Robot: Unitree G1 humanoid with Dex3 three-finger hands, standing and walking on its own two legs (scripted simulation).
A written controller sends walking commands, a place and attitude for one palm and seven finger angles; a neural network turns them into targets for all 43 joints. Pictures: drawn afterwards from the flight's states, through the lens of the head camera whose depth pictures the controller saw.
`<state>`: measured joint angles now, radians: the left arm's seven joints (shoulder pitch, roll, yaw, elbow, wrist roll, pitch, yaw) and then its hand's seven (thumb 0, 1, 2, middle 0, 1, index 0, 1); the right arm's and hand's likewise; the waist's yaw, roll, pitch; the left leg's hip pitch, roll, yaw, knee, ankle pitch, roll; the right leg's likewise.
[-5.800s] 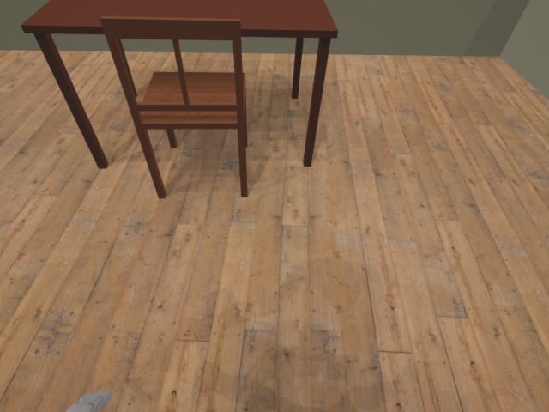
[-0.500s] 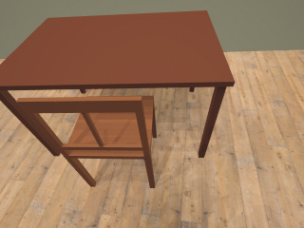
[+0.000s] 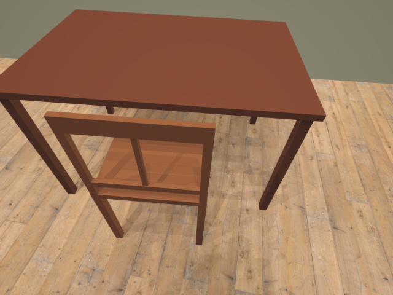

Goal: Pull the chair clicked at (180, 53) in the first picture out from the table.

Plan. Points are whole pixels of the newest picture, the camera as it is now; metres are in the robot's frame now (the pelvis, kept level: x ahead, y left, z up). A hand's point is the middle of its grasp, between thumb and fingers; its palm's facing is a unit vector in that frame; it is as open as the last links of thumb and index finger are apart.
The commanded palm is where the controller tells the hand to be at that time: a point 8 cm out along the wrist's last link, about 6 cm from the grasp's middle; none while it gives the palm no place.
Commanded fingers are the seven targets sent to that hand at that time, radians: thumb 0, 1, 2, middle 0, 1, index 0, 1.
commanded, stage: come to a stop and stand still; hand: left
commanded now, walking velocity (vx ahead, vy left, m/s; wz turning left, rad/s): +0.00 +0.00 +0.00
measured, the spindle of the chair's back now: (140, 163) +0.49 +0.22 -0.12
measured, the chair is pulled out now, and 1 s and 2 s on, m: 0.00 0.00 0.00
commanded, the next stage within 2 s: look again from close up in 0.22 s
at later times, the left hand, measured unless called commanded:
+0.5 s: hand out of the picture -0.01 +0.18 -0.18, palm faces +0.00 -0.98 -0.21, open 7.4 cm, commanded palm none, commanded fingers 0.00 0.90 0.90 -0.20 -0.30 -0.20 -0.30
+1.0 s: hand out of the picture -0.02 +0.14 -0.17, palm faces +0.01 -0.98 -0.19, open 7.4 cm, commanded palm none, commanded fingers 0.00 0.90 0.90 -0.20 -0.30 -0.20 -0.30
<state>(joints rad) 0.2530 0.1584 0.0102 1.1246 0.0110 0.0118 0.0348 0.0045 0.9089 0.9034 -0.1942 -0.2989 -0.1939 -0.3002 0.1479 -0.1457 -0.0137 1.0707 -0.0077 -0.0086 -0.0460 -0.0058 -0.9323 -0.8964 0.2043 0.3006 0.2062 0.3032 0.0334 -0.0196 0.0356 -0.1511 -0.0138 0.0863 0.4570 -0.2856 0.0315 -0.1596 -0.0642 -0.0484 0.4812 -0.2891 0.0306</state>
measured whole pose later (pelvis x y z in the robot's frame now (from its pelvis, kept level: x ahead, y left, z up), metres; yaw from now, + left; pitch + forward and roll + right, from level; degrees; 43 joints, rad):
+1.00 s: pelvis -0.01 -0.03 +0.00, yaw -1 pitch -1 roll +1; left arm 0.29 0.14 -0.02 1.12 0.01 -0.02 0.03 0.01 0.91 0.90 -0.20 -0.30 -0.20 -0.30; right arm 0.27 -0.15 0.02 1.13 -0.01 -0.02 -0.03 0.01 -0.91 -0.90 0.20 0.30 0.20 0.30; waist 0.00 0.00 0.05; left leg -0.17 0.02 0.09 0.44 -0.25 0.00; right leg -0.19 -0.03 -0.05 0.49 -0.28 -0.01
